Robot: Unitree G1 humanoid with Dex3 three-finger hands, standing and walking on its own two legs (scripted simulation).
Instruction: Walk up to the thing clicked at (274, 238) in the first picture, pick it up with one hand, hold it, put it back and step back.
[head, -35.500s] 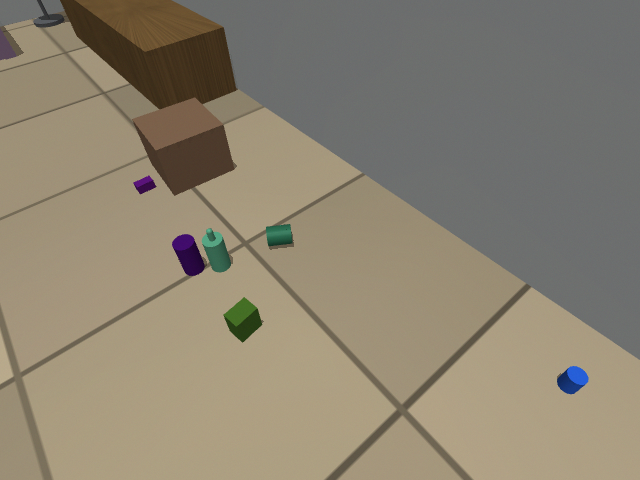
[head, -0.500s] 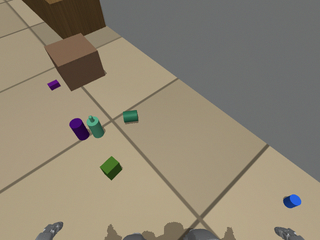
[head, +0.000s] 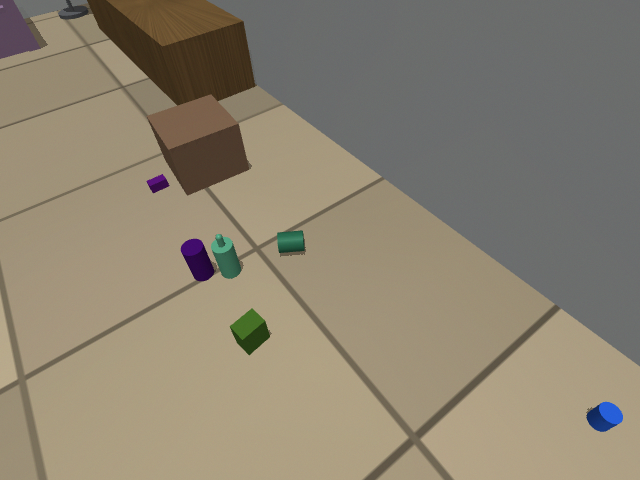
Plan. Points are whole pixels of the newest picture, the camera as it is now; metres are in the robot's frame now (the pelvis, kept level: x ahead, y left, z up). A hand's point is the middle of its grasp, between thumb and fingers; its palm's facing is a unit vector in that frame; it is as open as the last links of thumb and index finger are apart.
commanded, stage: step back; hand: left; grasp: from above
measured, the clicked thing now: (291, 241) +1.09 +0.18 -0.72
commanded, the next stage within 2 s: stand in 0.74 s
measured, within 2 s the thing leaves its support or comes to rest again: neither
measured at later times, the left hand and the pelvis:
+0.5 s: hand out of the picture +0.11 +0.28 -0.16, palm faces +0.00 -0.93 -0.36, open 7.4 cm; pelvis +0.04 +0.01 +0.00, yaw -1 degrees
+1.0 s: hand out of the picture +0.15 +0.27 -0.14, palm faces -0.05 -0.94 -0.33, open 7.4 cm; pelvis +0.05 +0.02 +0.02, yaw -2 degrees
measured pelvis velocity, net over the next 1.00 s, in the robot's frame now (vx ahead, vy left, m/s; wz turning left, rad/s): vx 0.05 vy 0.02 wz -0.04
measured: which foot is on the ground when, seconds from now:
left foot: down 0.00-0.16, up 0.18-0.38, down 0.40-1.00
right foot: down 0.00-1.00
